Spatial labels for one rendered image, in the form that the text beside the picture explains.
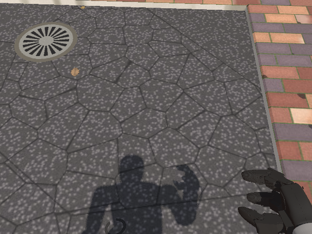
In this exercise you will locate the right robot forearm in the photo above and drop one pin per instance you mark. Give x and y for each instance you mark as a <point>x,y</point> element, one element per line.
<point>305,228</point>

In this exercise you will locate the robot right hand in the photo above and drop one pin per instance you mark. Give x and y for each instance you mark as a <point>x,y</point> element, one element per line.
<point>292,205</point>

